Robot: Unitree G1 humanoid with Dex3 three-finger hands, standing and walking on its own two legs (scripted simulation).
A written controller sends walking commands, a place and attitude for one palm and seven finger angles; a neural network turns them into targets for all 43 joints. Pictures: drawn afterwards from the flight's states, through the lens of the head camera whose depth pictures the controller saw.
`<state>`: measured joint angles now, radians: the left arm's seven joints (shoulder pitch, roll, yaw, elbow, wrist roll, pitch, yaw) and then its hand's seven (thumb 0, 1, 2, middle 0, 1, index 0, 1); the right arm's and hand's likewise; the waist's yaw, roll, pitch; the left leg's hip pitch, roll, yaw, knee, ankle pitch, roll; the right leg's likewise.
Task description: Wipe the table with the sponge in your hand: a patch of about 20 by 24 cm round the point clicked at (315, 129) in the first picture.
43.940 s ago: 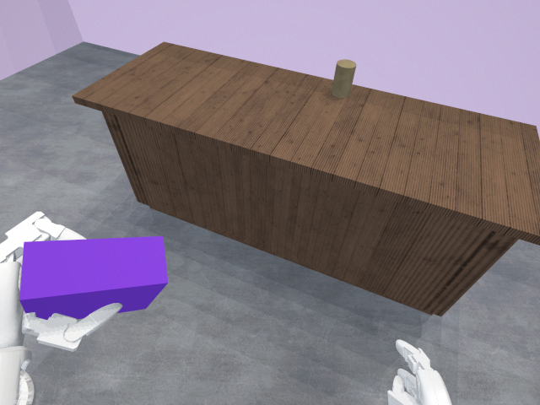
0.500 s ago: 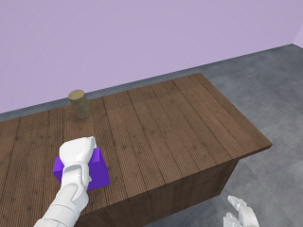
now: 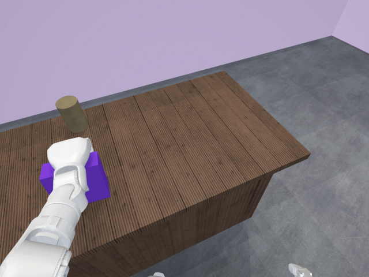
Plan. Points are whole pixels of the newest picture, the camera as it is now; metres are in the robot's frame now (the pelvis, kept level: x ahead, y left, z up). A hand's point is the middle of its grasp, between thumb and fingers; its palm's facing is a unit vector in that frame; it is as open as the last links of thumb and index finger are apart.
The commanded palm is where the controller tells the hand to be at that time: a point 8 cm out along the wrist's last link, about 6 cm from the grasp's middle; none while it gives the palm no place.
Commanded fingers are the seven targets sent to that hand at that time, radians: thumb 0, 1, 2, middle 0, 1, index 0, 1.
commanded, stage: wipe forward along the middle lane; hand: left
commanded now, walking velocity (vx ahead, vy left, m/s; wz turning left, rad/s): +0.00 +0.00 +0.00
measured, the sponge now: (81, 186) +0.34 +0.30 -0.04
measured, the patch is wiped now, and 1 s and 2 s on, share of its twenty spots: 1.00 1.00 1.00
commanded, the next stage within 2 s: slide back across to the first lane in 0.78 s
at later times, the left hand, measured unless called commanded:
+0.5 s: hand (74, 150) +0.42 +0.32 +0.02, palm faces -0.14 -0.02 -0.99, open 9.7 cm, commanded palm +0.40 +0.31 +0.05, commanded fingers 0.00 0.10 1.30 -1.20 -1.60 -1.20 -1.60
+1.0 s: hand (71, 138) +0.46 +0.35 +0.02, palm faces -0.12 -0.01 -0.99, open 9.7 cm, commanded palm +0.44 +0.33 +0.06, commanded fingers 0.00 0.10 1.30 -1.20 -1.60 -1.20 -1.60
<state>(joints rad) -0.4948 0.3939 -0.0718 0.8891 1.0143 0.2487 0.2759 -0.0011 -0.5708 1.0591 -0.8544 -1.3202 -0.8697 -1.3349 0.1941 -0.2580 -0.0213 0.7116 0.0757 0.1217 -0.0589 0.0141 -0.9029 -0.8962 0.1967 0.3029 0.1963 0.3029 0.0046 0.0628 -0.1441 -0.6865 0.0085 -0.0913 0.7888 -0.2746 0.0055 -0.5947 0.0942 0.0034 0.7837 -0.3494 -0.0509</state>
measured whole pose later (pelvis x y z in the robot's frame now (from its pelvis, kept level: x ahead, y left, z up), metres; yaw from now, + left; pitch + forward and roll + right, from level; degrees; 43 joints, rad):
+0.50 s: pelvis +0.01 +0.01 +0.00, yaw -1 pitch +14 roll -3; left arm -0.65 0.49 -0.01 1.05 1.03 0.19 0.26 0.00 -0.58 1.07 -0.86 -1.32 -0.87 -1.34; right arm 0.25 -0.25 -0.02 0.72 0.07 0.11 -0.03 0.01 -0.90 -0.90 0.20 0.30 0.20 0.30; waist -0.04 0.07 -0.16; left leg -0.79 0.02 -0.10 0.84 -0.30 0.00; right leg -0.67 0.11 0.01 0.79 -0.36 -0.04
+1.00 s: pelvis +0.01 +0.04 -0.01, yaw -2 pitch +17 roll -4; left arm -0.83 0.53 0.00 1.18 1.08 0.23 0.27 0.01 -0.58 1.07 -0.85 -1.34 -0.87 -1.35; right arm 0.28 -0.24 -0.01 0.72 0.06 0.11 -0.01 0.01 -0.90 -0.90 0.20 0.30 0.20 0.30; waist -0.08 0.05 -0.17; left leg -0.89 0.00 -0.08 0.88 -0.30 0.02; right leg -0.76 0.09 0.02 0.80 -0.35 0.00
